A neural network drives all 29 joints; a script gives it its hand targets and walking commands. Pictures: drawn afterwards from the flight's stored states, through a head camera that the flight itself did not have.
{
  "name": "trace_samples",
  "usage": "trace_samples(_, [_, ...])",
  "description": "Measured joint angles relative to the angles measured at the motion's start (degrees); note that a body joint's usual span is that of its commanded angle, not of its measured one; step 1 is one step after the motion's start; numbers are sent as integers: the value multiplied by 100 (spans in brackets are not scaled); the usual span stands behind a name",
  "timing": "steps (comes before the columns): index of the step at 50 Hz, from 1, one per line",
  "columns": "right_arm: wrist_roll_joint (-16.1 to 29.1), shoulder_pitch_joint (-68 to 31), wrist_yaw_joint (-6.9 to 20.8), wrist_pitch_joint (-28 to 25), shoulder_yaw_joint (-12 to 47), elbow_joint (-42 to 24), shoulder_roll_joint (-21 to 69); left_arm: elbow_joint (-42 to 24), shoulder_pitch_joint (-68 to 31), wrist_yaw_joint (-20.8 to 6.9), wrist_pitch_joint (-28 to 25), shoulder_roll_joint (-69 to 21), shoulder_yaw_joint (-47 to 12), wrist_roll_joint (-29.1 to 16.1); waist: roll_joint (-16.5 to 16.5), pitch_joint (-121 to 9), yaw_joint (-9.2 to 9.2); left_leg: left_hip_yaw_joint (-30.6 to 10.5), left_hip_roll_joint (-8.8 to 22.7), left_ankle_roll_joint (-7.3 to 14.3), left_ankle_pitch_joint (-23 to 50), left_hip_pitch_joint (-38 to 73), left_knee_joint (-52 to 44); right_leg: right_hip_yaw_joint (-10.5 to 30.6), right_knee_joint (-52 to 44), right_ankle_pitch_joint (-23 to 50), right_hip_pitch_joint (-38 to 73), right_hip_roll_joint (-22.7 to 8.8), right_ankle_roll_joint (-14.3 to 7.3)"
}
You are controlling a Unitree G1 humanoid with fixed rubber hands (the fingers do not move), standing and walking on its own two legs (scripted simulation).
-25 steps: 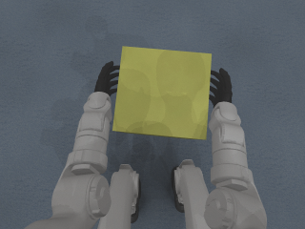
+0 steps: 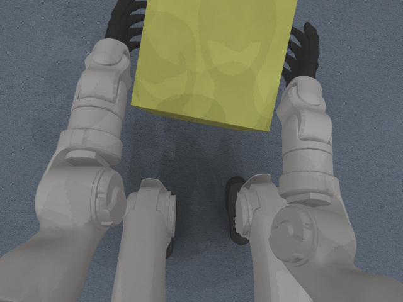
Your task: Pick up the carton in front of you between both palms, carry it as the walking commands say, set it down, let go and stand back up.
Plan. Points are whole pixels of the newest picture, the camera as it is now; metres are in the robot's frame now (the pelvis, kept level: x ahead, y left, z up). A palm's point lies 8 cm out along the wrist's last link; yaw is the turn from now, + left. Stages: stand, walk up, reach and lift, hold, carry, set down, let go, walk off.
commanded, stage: set down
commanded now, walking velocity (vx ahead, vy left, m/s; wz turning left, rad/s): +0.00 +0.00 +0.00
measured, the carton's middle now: (208, 70) +0.52 -0.01 -0.20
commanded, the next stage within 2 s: none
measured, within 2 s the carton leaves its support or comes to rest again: rests again in 1.24 s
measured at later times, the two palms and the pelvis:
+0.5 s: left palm (136, 51) +0.56 +0.14 -0.23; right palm (284, 71) +0.52 -0.16 -0.20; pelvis +0.01 +0.01 -0.06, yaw -2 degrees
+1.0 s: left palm (141, 57) +0.56 +0.13 -0.25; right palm (286, 73) +0.52 -0.17 -0.22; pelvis +0.00 +0.01 -0.08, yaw -2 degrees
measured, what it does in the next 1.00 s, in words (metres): lowers itself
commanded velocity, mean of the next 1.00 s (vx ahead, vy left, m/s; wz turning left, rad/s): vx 0.00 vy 0.00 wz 0.00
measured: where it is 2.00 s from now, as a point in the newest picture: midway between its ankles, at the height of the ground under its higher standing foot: (201, 228)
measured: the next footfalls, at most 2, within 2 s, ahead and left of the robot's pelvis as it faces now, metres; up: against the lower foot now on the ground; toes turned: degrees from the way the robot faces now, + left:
none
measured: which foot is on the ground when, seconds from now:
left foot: down 0.00-1.00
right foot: down 0.00-1.00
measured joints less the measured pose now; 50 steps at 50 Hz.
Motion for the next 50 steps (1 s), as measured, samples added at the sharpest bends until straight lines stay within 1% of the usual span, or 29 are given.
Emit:
trace_samples(8, [267,-474,-150,-115,79,202,-186,326,-640,62,-64,392,-491,-304,-32,682,-65,8,-50,37,-98,-405,638,-25,590,-104,-360,-27,60])
trace_samples(11, [386,-864,-192,-89,119,628,-354,499,-755,147,-76,591,-742,-440,-108,830,-179,-3,-53,56,-177,-506,880,-51,798,-174,-442,-24,82])
trace_samples(16, [551,-1110,-142,-228,67,1010,-530,677,-904,285,-157,696,-1093,-562,-258,901,-279,-23,-63,90,-322,-665,1214,-88,1084,-305,-573,-23,117])
trace_samples(20, [693,-1070,-61,-289,61,1160,-613,712,-886,348,-134,683,-1259,-594,-312,832,-304,-26,-64,122,-414,-766,1379,-90,1218,-389,-657,-2,163])
trace_samples(26, [764,-966,67,-351,86,1353,-694,832,-836,373,-140,631,-1290,-585,-272,764,-307,-33,-107,141,-423,-854,1469,-33,1297,-441,-706,68,268])
trace_samples(34, [687,-1231,153,-397,122,1753,-835,1168,-989,346,-280,700,-1205,-578,-210,974,-321,-3,-84,159,-348,-830,1552,-2,1371,-349,-687,116,288])
trace_samples(40, [639,-1501,219,-405,150,2026,-973,1353,-1149,320,-356,757,-1136,-541,-245,1263,-328,19,-53,157,-339,-741,1654,14,1481,-310,-633,156,290])
trace_samples(44, [619,-1532,251,-467,91,2116,-1048,1355,-1180,198,-385,736,-1113,-529,-316,1346,-280,8,-35,133,-381,-688,1714,0,1545,-326,-608,177,264])
trace_samples(50, [536,-1554,342,-539,-32,2220,-1136,1330,-1218,15,-381,676,-966,-383,-354,1420,-227,-1,-22,125,-424,-648,1774,-13,1602,-350,-585,193,251])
